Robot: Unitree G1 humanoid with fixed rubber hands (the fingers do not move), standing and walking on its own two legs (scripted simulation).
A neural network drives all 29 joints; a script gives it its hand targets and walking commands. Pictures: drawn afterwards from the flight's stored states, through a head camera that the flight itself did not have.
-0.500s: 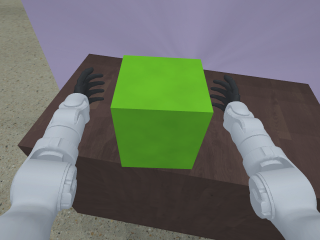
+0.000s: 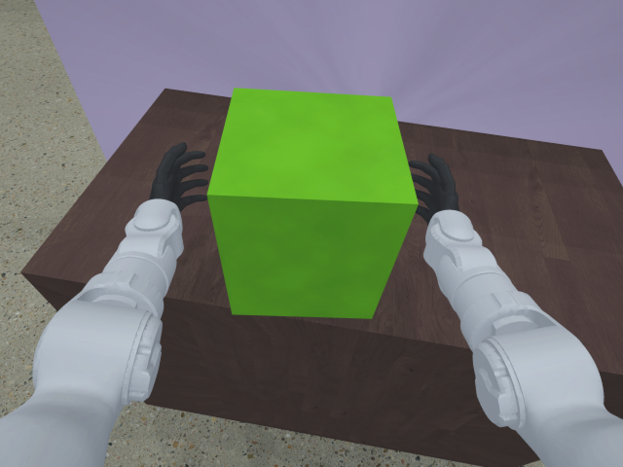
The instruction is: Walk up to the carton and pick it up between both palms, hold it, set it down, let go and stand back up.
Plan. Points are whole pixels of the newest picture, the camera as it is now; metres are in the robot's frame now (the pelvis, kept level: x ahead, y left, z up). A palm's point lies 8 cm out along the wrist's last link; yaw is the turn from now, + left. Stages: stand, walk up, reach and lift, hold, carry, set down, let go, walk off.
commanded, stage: reach and lift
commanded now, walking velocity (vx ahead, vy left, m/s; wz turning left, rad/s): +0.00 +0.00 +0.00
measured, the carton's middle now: (307, 211) +0.46 +0.00 +0.07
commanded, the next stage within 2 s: none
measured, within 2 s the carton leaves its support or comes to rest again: neither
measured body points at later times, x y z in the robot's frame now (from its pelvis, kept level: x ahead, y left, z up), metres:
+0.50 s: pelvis +0.00 +0.01 +0.01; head +0.06 +0.04 +0.45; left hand +0.48 +0.16 +0.10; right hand +0.45 -0.15 +0.10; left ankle +0.02 +0.12 -0.73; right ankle -0.01 -0.12 -0.73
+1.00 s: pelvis +0.02 +0.01 +0.02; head +0.06 +0.03 +0.47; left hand +0.47 +0.16 +0.10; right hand +0.43 -0.15 +0.10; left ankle +0.02 +0.12 -0.73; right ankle -0.01 -0.12 -0.73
